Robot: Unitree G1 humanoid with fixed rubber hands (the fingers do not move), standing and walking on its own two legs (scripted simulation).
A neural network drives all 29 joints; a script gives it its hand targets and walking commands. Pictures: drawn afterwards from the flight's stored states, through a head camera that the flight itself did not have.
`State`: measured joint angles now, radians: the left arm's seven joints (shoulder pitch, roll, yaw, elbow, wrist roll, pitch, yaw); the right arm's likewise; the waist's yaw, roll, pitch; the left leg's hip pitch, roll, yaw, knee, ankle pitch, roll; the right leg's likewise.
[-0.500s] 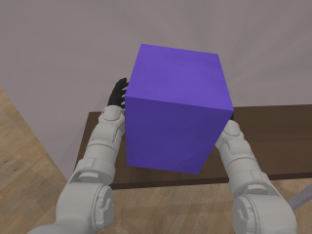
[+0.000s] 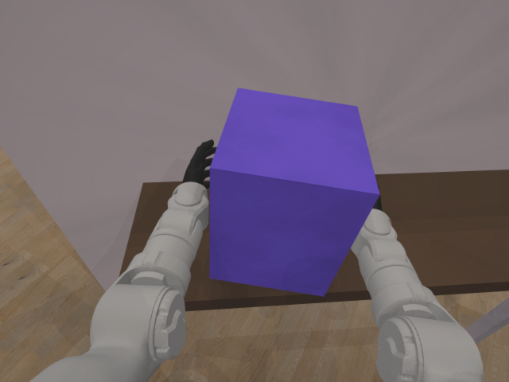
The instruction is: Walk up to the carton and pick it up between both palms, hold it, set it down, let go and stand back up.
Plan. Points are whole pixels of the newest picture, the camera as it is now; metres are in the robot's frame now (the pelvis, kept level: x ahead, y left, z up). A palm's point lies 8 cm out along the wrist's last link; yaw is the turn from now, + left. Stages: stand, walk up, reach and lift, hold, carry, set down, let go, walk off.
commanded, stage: set down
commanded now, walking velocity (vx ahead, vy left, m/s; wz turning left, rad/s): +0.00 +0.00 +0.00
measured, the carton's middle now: (281, 194) +0.41 -0.02 +0.10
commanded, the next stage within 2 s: none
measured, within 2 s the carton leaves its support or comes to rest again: neither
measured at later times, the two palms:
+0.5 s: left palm (199, 181) +0.44 +0.13 +0.09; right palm (363, 206) +0.41 -0.16 +0.08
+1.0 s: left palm (202, 183) +0.46 +0.13 +0.07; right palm (359, 209) +0.42 -0.16 +0.06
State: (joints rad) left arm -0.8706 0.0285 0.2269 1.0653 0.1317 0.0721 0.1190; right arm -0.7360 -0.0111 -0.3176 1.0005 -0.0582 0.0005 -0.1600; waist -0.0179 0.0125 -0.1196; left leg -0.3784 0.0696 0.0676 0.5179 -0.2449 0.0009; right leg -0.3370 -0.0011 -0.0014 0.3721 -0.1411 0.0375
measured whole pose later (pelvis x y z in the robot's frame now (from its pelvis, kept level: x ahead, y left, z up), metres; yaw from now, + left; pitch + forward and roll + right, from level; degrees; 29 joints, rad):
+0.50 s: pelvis +0.02 +0.00 +0.00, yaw +0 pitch +7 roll -2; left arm -0.90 0.05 0.28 1.18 0.13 -0.03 0.09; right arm -0.74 0.04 -0.44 0.99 -0.19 -0.03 -0.15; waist -0.03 0.01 -0.12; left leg -0.38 0.07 0.07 0.52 -0.27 0.00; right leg -0.34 0.00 0.00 0.37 -0.17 0.04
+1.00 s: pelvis +0.03 +0.00 +0.00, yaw +0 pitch +9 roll -2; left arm -0.90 0.05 0.34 1.23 0.13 -0.10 0.05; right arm -0.74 0.09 -0.55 0.99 -0.30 -0.09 -0.14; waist -0.05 0.01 -0.10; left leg -0.38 0.07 0.07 0.52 -0.29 0.00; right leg -0.34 0.00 0.00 0.37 -0.19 0.04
